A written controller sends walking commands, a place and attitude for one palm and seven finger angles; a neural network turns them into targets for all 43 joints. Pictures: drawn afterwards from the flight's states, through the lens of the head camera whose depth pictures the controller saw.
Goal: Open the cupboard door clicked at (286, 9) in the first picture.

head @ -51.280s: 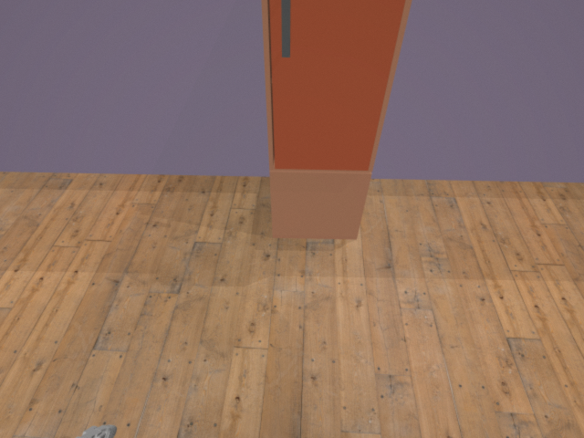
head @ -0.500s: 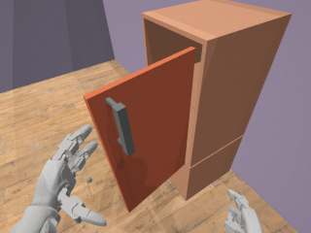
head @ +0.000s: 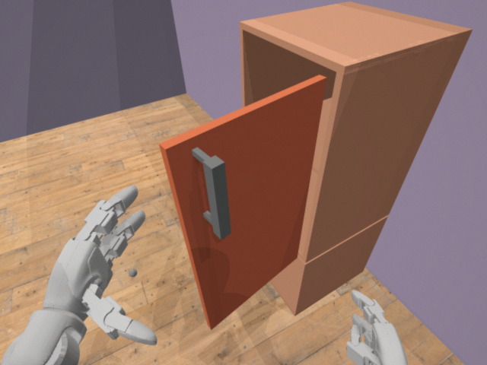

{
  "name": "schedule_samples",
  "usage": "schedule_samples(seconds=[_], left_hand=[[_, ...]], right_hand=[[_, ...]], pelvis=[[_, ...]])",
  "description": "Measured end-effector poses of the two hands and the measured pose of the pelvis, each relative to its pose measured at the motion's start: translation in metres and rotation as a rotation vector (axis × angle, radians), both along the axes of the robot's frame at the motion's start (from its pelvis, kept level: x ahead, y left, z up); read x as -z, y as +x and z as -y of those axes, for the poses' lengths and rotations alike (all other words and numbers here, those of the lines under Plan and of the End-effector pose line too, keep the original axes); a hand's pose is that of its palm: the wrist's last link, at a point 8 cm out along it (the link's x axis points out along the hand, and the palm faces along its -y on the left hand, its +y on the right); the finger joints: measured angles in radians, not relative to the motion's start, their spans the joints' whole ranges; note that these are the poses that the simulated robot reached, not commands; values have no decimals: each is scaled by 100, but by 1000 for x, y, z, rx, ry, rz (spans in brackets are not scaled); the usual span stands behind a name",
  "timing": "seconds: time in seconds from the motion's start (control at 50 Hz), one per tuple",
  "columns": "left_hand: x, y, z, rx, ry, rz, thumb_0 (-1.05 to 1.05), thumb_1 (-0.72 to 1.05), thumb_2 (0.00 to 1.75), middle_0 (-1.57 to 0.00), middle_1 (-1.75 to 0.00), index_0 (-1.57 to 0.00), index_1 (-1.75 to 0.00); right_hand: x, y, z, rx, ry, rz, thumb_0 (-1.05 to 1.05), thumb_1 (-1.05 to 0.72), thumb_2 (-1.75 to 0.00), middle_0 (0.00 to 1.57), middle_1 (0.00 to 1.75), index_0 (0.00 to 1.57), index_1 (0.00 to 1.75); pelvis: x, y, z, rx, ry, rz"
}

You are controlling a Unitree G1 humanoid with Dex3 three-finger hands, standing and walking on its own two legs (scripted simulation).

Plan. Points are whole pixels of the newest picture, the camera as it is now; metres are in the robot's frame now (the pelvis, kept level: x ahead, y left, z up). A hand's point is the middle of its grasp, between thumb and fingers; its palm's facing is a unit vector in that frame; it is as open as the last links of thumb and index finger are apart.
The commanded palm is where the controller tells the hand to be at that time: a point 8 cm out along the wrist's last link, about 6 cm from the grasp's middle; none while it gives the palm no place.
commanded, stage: draw the hand back to the body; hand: left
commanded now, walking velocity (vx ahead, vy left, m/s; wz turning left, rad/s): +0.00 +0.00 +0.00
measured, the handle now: (211, 194) +0.32 +0.09 +0.16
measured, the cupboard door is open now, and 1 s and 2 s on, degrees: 100 100 100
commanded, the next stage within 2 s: step back with the hand held close in 1.20 s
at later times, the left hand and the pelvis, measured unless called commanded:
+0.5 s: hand (90, 255) +0.20 +0.23 +0.16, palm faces +0.36 -0.86 -0.35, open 13.0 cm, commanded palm +0.15 +0.27 +0.18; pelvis +0.01 +0.01 +0.01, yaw -1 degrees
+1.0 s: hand (70, 240) +0.21 +0.26 +0.17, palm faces +0.46 -0.80 -0.38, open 7.7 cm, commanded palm +0.17 +0.30 +0.18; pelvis +0.02 +0.00 +0.01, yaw -2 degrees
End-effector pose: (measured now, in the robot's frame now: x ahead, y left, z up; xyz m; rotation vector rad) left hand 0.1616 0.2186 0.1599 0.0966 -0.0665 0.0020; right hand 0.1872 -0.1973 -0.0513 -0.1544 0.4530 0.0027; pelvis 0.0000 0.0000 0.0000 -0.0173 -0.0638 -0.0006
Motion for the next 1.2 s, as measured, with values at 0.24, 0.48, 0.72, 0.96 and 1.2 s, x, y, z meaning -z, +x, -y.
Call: schedule_samples(seconds=[0.24,0.48,0.72,0.96,1.2], left_hand=[[-8,-5,-34,-216,186,57,-1,-37,35,-16,-30,-16,-30],[-12,-1,-49,-345,282,102,-1,1,51,-18,-30,-18,-30],[-20,11,-68,-403,336,110,0,42,69,-19,-30,-19,-30],[-24,10,-80,-470,344,113,1,79,85,-21,-30,-21,-30],[-20,6,-76,-461,331,110,1,88,89,-21,-30,-21,-30]], right_hand=[[-3,2,-1,4,-43,-21,2,-90,-90,20,30,20,30],[14,-8,7,42,-74,-162,1,-90,-90,20,30,20,30],[16,0,12,72,-60,-191,1,-91,-90,20,30,20,30],[15,8,18,65,-67,-195,1,-91,-90,20,30,20,30],[13,4,19,66,-64,-188,1,-91,-90,20,30,20,30]], pelvis=[[-3,2,-4,12,-2,4],[-8,9,-6,22,1,14],[-10,18,-5,34,2,11],[-11,20,-2,29,3,10],[-12,16,1,29,2,19]])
